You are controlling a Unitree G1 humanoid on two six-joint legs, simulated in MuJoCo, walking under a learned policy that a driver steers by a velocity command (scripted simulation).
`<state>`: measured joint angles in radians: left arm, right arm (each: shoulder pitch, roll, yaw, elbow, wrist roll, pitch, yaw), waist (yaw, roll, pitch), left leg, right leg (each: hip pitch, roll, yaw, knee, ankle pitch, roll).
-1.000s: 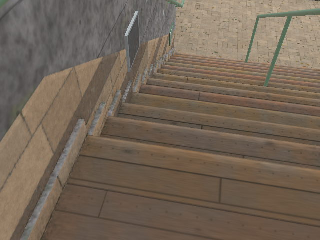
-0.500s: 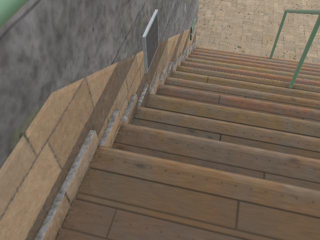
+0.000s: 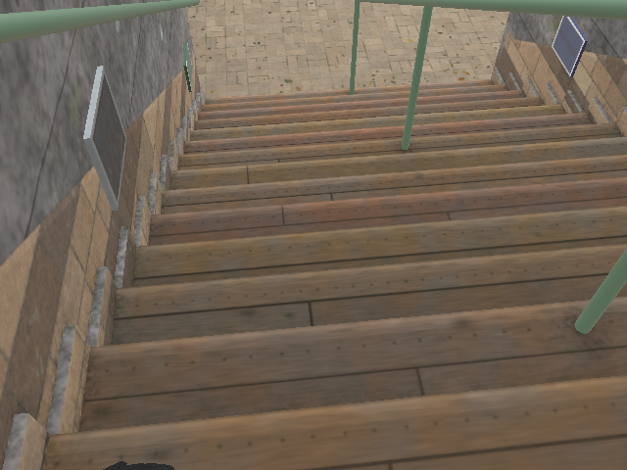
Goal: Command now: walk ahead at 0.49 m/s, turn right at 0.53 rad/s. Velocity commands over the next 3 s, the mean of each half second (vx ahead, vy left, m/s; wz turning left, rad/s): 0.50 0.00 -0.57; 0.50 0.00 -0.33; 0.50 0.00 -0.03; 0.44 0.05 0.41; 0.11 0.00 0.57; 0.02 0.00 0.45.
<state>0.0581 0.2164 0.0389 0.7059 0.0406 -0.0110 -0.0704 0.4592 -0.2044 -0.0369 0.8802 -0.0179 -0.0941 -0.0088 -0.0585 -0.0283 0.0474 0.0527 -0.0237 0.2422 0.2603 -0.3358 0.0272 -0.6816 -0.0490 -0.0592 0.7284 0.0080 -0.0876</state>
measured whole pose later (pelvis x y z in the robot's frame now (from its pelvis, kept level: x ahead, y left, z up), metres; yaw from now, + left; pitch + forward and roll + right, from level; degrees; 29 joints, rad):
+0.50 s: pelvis +0.29 -0.06 +0.01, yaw -18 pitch +1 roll +1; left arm 0.47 0.28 0.06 0.86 0.00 -0.03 0.00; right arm 0.08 -0.26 -0.02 0.74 -0.05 -0.03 0.00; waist 0.10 0.03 0.03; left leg -0.69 0.06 -0.04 0.80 0.05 -0.01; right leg -0.03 0.16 0.16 0.30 -0.27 -0.14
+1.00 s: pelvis +0.51 -0.13 -0.01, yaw -26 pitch +1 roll +0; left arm 0.09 0.23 0.03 0.79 0.06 0.02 -0.03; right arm 0.53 -0.25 -0.02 0.89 -0.01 -0.06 0.01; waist -0.06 -0.01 -0.01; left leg -0.09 -0.01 0.07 0.51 -0.43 0.04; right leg -0.59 0.00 0.01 0.90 -0.06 -0.11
